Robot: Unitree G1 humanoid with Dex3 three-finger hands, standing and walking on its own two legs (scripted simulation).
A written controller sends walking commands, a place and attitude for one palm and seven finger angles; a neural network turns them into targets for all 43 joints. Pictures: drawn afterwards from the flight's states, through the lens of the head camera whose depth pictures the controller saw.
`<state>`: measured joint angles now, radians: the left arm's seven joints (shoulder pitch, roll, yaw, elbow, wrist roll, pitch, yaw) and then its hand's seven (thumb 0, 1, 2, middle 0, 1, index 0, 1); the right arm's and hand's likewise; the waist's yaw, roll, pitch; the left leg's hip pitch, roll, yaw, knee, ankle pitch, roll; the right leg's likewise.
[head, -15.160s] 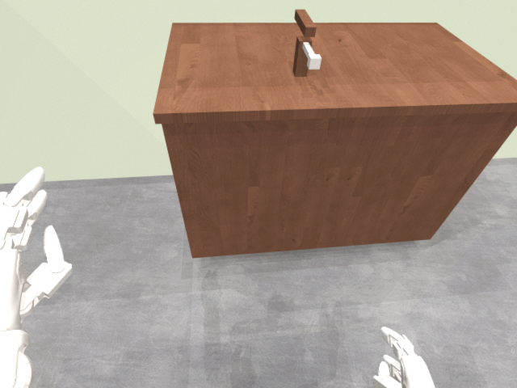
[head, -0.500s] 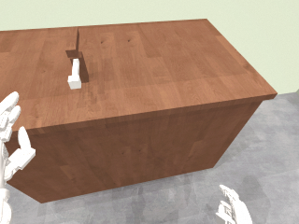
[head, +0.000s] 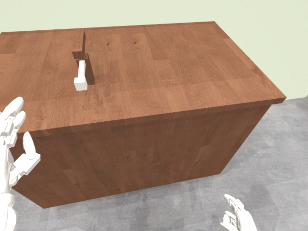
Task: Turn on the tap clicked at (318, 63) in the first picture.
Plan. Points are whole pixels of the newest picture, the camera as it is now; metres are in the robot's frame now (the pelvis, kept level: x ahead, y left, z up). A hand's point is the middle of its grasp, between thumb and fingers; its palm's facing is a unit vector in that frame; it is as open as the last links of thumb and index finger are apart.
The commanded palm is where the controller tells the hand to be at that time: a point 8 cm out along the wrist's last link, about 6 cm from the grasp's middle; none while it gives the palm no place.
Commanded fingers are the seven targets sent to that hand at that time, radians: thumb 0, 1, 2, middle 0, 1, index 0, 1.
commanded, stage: shuffle to correct the standing spot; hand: left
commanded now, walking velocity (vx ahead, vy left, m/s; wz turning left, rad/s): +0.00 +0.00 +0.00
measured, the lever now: (80, 83) +0.45 +0.25 +0.13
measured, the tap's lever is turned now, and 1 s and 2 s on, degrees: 0 0 0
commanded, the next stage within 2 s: come to a stop and stand still in 0.66 s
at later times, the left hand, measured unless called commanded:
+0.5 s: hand (88, 133) +0.27 +0.17 +0.16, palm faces +0.30 -0.89 -0.35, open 7.4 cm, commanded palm +0.22 +0.22 +0.17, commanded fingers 0.00 0.90 0.90 -0.20 -0.30 -0.20 -0.30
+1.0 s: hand (123, 106) +0.34 +0.10 +0.17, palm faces +0.30 -0.83 -0.48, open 7.4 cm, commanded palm +0.29 +0.16 +0.17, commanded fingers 0.00 0.90 0.90 -0.20 -0.30 -0.20 -0.30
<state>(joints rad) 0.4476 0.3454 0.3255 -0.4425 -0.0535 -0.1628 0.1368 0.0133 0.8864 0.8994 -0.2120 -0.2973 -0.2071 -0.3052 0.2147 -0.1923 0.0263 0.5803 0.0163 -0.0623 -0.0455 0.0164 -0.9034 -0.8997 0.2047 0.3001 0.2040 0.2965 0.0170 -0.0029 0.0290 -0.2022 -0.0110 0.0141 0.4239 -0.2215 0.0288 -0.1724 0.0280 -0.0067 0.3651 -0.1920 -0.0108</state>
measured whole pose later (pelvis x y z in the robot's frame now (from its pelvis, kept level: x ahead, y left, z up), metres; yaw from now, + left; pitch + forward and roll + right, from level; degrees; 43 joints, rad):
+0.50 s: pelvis +0.03 -0.05 -0.01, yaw -5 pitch +0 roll +0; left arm 0.44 0.35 0.33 -0.52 -0.06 -0.18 0.14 0.01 0.89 0.90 -0.21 -0.30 -0.21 -0.31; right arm 0.20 -0.19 0.01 0.58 0.02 -0.03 -0.01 0.02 -0.90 -0.90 0.21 0.30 0.21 0.30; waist 0.01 -0.02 0.05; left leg -0.47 0.05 0.03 1.12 -0.46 -0.02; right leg -0.22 0.09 -0.05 0.53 -0.31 -0.11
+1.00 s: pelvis +0.10 -0.10 -0.03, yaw -6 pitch -2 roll +1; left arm 0.48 0.42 0.41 -0.62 -0.05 -0.19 0.13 0.01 0.89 0.90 -0.21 -0.30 -0.21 -0.31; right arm 0.18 -0.15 0.04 0.54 0.02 -0.10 -0.01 0.01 -0.90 -0.90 0.21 0.30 0.20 0.30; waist 0.01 0.01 0.11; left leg -0.34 0.13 0.06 0.74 -0.38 -0.05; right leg -0.38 -0.03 -0.05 0.71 -0.29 -0.01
